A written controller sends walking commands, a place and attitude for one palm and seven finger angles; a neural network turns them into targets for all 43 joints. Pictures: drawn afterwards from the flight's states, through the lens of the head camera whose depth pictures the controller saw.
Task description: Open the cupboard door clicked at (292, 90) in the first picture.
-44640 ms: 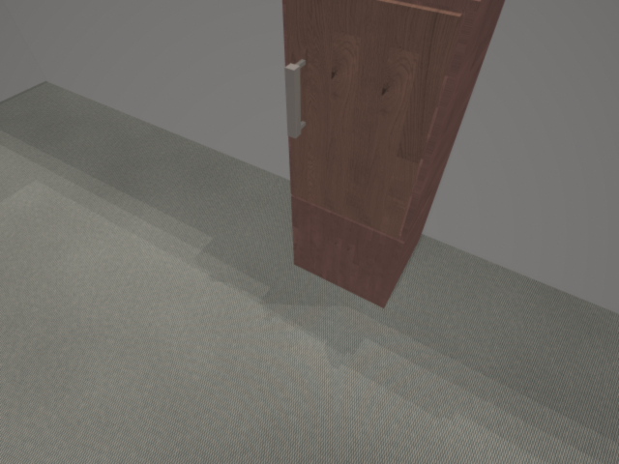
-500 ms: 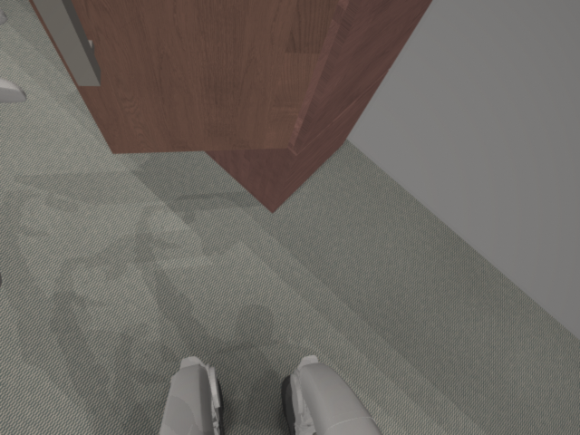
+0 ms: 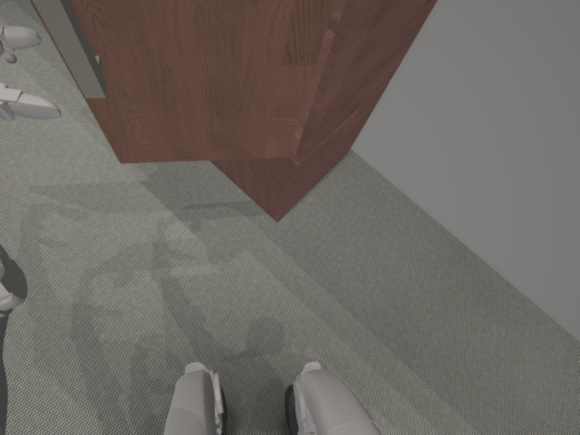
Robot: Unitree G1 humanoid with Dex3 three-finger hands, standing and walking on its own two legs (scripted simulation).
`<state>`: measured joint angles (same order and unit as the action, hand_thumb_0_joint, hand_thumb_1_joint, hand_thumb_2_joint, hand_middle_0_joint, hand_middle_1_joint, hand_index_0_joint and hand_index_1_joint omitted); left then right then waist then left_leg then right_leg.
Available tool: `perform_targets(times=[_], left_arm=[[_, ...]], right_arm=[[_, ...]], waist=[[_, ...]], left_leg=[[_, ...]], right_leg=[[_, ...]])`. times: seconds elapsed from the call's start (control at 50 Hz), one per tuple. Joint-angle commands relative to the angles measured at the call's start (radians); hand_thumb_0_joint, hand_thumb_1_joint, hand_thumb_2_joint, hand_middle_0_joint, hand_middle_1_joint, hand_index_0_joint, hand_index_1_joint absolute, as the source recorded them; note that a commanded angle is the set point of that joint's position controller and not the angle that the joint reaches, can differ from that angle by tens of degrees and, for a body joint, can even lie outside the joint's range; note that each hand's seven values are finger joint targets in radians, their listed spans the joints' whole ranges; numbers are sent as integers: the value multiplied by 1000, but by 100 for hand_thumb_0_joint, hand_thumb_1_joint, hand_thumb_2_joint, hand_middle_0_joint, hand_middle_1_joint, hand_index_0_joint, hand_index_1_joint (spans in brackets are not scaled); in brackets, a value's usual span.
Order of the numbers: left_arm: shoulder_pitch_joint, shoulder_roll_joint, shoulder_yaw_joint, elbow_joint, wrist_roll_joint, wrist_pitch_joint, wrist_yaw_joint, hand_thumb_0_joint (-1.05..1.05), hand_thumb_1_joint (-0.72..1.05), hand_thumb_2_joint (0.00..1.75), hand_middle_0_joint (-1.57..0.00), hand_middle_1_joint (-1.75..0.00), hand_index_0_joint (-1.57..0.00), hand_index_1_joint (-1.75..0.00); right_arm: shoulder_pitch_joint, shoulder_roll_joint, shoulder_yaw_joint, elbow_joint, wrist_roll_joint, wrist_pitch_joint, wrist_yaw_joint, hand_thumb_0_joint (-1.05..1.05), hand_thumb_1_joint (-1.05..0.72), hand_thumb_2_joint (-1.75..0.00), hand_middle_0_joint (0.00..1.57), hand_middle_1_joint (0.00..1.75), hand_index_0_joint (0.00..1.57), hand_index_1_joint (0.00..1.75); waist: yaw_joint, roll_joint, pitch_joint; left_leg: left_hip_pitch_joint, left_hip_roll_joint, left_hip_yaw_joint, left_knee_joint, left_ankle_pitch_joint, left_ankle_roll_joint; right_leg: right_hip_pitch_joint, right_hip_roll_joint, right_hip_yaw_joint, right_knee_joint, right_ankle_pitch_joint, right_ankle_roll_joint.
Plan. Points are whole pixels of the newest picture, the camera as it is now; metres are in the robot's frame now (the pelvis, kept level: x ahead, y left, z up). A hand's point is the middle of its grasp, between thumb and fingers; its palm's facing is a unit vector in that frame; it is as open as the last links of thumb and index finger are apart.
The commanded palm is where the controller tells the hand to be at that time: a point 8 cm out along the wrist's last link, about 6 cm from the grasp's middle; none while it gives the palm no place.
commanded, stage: slide the fingers in behind the handle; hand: left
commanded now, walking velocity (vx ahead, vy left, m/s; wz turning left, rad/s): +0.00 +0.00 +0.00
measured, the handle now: (70, 21) +0.60 +0.21 +0.10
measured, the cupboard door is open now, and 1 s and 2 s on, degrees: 50 50 49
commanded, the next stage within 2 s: close the thumb around the handle in 1.24 s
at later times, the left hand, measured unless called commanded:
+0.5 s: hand (44, 59) +0.55 +0.23 +0.09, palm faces +0.03 -1.00 +0.00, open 14.0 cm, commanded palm +0.54 +0.25 +0.09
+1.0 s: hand (71, 59) +0.55 +0.20 +0.09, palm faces +0.04 -1.00 +0.00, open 13.9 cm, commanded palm +0.54 +0.23 +0.09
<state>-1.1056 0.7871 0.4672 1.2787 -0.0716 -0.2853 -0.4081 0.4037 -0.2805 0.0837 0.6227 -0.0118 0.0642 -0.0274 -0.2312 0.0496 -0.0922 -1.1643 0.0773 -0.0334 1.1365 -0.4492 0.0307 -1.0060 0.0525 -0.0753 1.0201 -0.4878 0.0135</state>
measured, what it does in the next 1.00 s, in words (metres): stands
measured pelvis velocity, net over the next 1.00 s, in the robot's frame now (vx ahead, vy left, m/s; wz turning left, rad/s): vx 0.00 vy -0.01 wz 0.01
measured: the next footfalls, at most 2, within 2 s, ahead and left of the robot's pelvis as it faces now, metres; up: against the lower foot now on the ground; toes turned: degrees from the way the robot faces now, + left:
none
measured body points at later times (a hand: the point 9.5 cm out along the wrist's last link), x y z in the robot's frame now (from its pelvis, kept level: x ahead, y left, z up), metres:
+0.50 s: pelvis +0.00 -0.01 +0.00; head +0.17 +0.02 +0.42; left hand +0.54 +0.28 +0.10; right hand -0.03 -0.27 -0.10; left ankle +0.03 +0.09 -0.65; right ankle -0.01 -0.14 -0.65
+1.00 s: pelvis +0.00 -0.01 +0.00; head +0.16 +0.02 +0.42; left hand +0.55 +0.26 +0.09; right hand -0.03 -0.27 -0.10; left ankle +0.03 +0.09 -0.65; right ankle -0.01 -0.14 -0.65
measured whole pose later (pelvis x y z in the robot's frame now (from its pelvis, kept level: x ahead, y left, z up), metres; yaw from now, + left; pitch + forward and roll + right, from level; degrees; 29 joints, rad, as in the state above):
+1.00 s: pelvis +0.00 -0.01 +0.00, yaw +0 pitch +26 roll -6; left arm -1.08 0.64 0.42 1.27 -0.05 -0.33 -0.25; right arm 0.42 -0.26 0.06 0.65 -0.03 0.04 0.00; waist -0.23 0.06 -0.10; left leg -1.13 0.07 -0.02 1.12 -0.45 0.02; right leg -0.98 0.05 -0.06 1.03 -0.50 0.01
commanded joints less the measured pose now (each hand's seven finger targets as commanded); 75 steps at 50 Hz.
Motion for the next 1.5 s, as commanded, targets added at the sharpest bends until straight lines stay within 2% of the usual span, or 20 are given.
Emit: perform_targets(times=[0.0, 0.06, 0.1, 0.18, 0.3, 0.36, 0.42, 0.46, 0.56, 0.58, 0.62, 0.68, 0.76, 0.82, 1.0, 1.1, 1.2, 1.32, 1.36, 1.48], left_arm=[[-440, 250, 20, -223, -15, -72, 21, 0, -50, 30, -30, -120, -30, -120], [-429, 280, 50, -242, -10, -76, 33, 0, -50, 30, -30, -120, -30, -120], [-406, 239, 22, -214, -10, -69, 38, 0, -50, 30, -30, -120, -30, -120], [-418, 299, 56, -208, -5, -78, 45, 0, -50, 30, -30, -120, -30, -120], [-422, 242, 18, -180, -15, -78, 40, 0, -50, 30, -30, -120, -30, -120], [-442, 220, 11, -232, -13, -86, 43, 0, -50, 30, -30, -120, -30, -120], [-435, 171, -17, -214, -19, -79, 50, 0, -50, 30, -30, -120, -30, -120], [-442, 208, 12, -216, -16, -82, 59, 0, -50, 30, -30, -120, -30, -120], [-466, 187, 1, -259, -3, -95, 87, 0, -50, 30, -30, -120, -30, -120], [-452, 124, -34, -255, -4, -95, 89, 0, -50, 30, -30, -120, -30, -120], [-443, 138, -22, -246, -4, -92, 98, 0, -50, 30, -30, -120, -30, -120], [-461, 70, -57, -244, -12, -93, 107, 0, -50, 30, -30, -120, -30, -120], [-461, 117, -15, -252, -4, -99, 135, 0, -50, 30, -30, -120, -30, -120], [-438, 70, -49, -226, 8, -103, 149, 0, -50, 30, -30, -120, -30, -120], [-450, 103, -27, -210, 5, -114, 143, 0, -50, 30, -30, -120, -30, -120], [-448, 48, -57, -238, 0, -117, 141, 0, -50, 30, -30, -120, -30, -120], [-439, 114, -12, -217, 6, -109, 150, 0, -50, 30, -30, -120, -30, -120], [-448, 57, -59, -233, 5, -112, 148, 0, -50, 30, -30, -120, -30, -120], [-436, 108, -10, -222, 0, -116, 150, 0, -39, 35, -31, -121, -31, -121], [-448, 133, -11, -213, 15, -112, 155, 0, -5, 49, -33, -125, -33, -125]], right_arm=[[226, -207, -80, -3, -7, -1, -8, 0, -90, -90, 20, 30, 20, 30], [231, -207, -81, -6, -9, -1, -6, 0, -90, -90, 20, 30, 20, 30], [222, -202, -81, -7, -6, -1, -3, 0, -90, -90, 20, 30, 20, 30], [221, -204, -77, -9, -5, -3, -8, 0, -90, -90, 20, 30, 20, 30], [221, -202, -80, -1, -2, -9, -8, 0, -90, -90, 20, 30, 20, 30], [231, -200, -86, 5, -7, -14, -5, 0, -90, -90, 20, 30, 20, 30], [230, -197, -88, 10, -7, -14, -1, 0, -90, -90, 20, 30, 20, 30], [235, -202, -88, 14, -9, -14, -4, 0, -90, -90, 20, 30, 20, 30], [239, -197, -91, 17, -16, -16, 3, 0, -90, -90, 20, 30, 20, 30], [235, -188, -95, 16, -15, -18, 8, 0, -90, -90, 20, 30, 20, 30], [238, -194, -95, 19, -16, -14, 9, 0, -90, -90, 20, 30, 20, 30], [235, -188, -99, 23, -18, -18, 13, 0, -90, -90, 20, 30, 20, 30], [239, -192, -97, 17, -23, -19, 14, 0, -90, -90, 20, 30, 20, 30], [232, -185, -96, 15, -23, -19, 21, 0, -90, -90, 20, 30, 20, 30], [235, -191, -97, 20, -21, -17, 17, 0, -90, -90, 20, 30, 20, 30], [237, -184, -102, 22, -24, -18, 20, 0, -90, -90, 20, 30, 20, 30], [241, -188, -97, 19, -23, -16, 17, 0, -90, -90, 20, 30, 20, 30], [232, -185, -102, 14, -20, -14, 19, 0, -90, -90, 20, 30, 20, 30], [237, -189, -101, 15, -22, -16, 17, 0, -90, -90, 20, 30, 20, 30], [237, -189, -96, 12, -22, -17, 14, 0, -90, -90, 20, 30, 20, 30]], waist=[[-15, 253, -537], [-2, 239, -576], [-11, 218, -528], [-6, 188, -528], [-25, 168, -496], [-15, 234, -568], [-27, 202, -525], [-17, 198, -538], [-14, 225, -572], [-18, 240, -564], [-19, 208, -543], [-30, 219, -536], [-16, 205, -551], [-23, 181, -508], [-23, 172, -517], [-24, 201, -551], [-14, 171, -542], [-27, 187, -524], [-13, 169, -550], [-19, 174, -540]], left_leg=[[677, -8, -76, -87, 469, -7], [666, -11, -67, -84, 496, -3], [632, -13, -56, -85, 457, 0], [562, -16, -43, -83, 414, 7], [548, -14, -42, -79, 391, 9], [628, -14, -51, -78, 449, 2], [613, -14, -50, -82, 422, 4], [609, -13, -54, -84, 420, 3], [646, -15, -58, -84, 465, -1], [662, -18, -56, -84, 469, -2], [651, -14, -60, -92, 451, -3], [675, -15, -65, -95, 451, -5], [657, -18, -61, -100, 451, -3], [636, -19, -59, -104, 424, -3], [624, -19, -58, -99, 422, -2], [672, -19, -61, -95, 467, -5], [617, -23, -48, -97, 447, 0], [636, -21, -50, -100, 429, -2], [624, -24, -48, -96, 437, 0], [587, -24, -40, -91, 423, 4]], right_leg=[[8, 38, 3, -107, 311, -30], [57, 38, 8, -101, 353, -28], [53, 39, 12, -112, 341, -24], [105, 37, 22, -108, 341, -22], [79, 37, 24, -111, 324, -20], [63, 35, 20, -101, 347, -25], [47, 37, 17, -112, 325, -23], [57, 35, 18, -108, 321, -25], [59, 33, 17, -100, 346, -27], [47, 35, 15, -106, 348, -28], [50, 36, 11, -109, 332, -28], [21, 36, 7, -114, 320, -29], [53, 32, 11, -110, 328, -29], [45, 34, 8, -114, 311, -29], [58, 32, 14, -111, 317, -30], [45, 33, 11, -108, 343, -30], [94, 32, 19, -109, 357, -27], [62, 32, 17, -115, 334, -27], [90, 33, 21, -111, 347, -27], [103, 29, 28, -107, 354, -24]])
